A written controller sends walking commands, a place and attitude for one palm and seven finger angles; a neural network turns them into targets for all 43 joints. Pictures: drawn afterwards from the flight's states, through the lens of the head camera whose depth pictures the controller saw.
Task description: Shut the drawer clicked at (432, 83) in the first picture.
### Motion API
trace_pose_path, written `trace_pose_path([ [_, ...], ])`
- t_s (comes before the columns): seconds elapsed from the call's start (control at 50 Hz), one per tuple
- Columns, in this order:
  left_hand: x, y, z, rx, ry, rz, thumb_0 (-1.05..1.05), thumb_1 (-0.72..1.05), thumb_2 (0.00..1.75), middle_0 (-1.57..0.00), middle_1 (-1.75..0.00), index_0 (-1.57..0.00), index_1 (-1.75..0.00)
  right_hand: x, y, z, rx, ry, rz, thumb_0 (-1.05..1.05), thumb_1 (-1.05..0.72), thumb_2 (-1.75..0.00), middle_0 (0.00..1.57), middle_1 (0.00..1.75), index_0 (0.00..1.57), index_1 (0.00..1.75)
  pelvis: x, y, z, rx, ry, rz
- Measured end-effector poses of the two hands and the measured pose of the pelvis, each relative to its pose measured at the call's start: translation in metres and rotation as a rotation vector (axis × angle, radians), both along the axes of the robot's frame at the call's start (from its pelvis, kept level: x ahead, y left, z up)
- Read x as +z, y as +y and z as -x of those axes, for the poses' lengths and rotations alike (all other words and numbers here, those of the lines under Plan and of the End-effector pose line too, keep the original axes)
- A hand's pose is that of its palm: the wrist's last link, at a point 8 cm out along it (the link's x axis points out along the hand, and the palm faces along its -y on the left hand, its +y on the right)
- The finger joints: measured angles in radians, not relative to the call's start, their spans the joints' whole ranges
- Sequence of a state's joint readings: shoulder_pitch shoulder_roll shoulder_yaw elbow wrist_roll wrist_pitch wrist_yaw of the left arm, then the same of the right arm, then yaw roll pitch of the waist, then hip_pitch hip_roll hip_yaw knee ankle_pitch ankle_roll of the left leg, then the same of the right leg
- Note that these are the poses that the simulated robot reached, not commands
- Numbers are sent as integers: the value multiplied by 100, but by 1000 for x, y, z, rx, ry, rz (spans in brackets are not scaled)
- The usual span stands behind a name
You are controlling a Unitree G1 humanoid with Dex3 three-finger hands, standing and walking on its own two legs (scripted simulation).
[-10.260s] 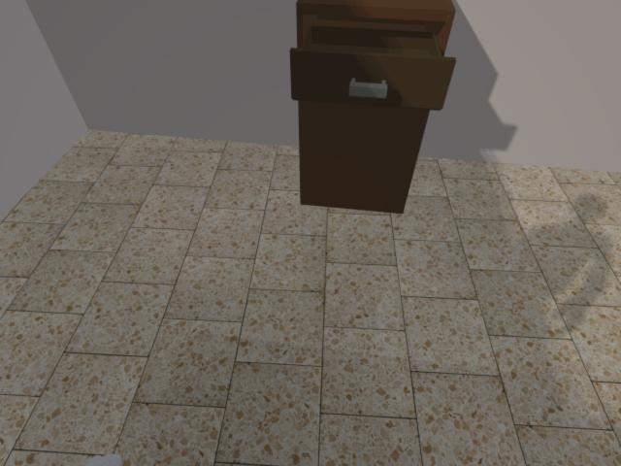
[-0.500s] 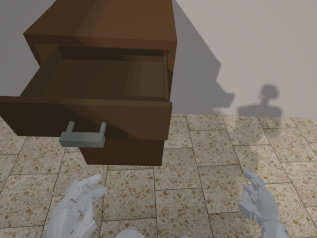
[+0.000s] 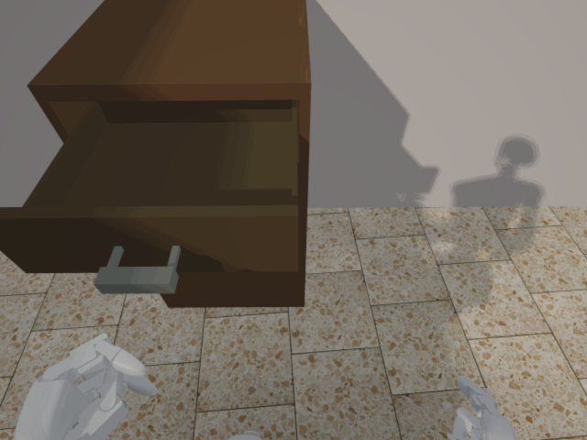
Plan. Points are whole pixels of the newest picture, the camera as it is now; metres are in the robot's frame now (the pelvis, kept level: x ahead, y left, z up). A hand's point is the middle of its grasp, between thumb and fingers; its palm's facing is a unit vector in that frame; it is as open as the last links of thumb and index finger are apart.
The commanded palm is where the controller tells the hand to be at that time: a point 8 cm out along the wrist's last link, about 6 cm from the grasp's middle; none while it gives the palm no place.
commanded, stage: raise the hand and make a fist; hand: left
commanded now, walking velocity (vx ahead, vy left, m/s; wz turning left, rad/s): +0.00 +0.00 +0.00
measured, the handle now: (142, 266) +0.34 +0.24 +0.04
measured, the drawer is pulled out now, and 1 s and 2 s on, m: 0.27 0.27 0.27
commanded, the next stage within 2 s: bring the fist close to the handle in 0.98 s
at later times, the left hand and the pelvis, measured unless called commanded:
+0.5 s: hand (98, 393) +0.15 +0.19 +0.12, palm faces +0.07 -1.00 -0.05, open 3.2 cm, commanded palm +0.11 +0.24 +0.14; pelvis +0.00 +0.03 +0.01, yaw +0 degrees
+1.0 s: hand (109, 391) +0.15 +0.18 +0.14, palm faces +0.07 -0.99 -0.07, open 3.3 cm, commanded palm +0.11 +0.23 +0.15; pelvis +0.00 +0.03 +0.02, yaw +0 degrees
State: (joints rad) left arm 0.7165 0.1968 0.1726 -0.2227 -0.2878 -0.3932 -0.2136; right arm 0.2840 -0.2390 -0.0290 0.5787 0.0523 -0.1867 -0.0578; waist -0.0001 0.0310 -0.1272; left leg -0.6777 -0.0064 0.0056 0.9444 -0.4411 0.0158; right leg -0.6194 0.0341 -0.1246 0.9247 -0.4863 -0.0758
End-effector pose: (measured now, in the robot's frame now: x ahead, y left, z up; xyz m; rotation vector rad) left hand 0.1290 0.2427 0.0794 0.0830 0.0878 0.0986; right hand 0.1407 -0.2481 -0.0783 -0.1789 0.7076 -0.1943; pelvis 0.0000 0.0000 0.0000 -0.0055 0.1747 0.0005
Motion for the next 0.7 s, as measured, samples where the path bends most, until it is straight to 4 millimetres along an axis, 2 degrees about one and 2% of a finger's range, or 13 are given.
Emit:
trace_pose_path([
  [0.08, 4, -2, 4, -32, -13, 15, 2, 90, 90, -103, -120, -102, -119, 11, -4, -7, -2, -45, 33, 2, -91, -90, 20, 30, 19, 30, 2, 6, 1, 1, -4, 5],
  [0.14, 8, -3, 3, -42, -31, 27, 2, 90, 90, -109, -127, -108, -126, 20, 3, -17, 10, -99, 34, 2, -91, -90, 20, 30, 19, 30, 3, 11, 2, 0, -11, 9],
  [0.28, 25, 1, -2, -30, -82, 28, 2, 90, 90, -123, -142, -123, -141, 39, 41, -45, 79, -210, -21, 2, -91, -90, 20, 30, 19, 30, 7, 21, 1, 1, -37, 19],
  [0.38, 36, -1, -1, -35, -87, 37, 2, 90, 90, -132, -151, -131, -151, 49, 69, -58, 142, -258, -65, 2, -91, -90, 20, 30, 20, 30, 10, 29, -1, 7, -58, 25],
  [0.52, 49, 2, -1, -33, -90, 26, 2, 90, 90, -138, -158, -137, -157, 51, 88, -58, 187, -252, -88, 2, -91, -90, 20, 30, 20, 30, 13, 35, -3, 11, -82, 29],
  [0.7, 61, 0, -9, -48, -90, 30, 2, 90, 90, -140, -160, -139, -159, 48, 79, -46, 160, -215, -75, 2, -91, -90, 20, 30, 20, 30, 18, 38, -7, 6, -98, 26],
])
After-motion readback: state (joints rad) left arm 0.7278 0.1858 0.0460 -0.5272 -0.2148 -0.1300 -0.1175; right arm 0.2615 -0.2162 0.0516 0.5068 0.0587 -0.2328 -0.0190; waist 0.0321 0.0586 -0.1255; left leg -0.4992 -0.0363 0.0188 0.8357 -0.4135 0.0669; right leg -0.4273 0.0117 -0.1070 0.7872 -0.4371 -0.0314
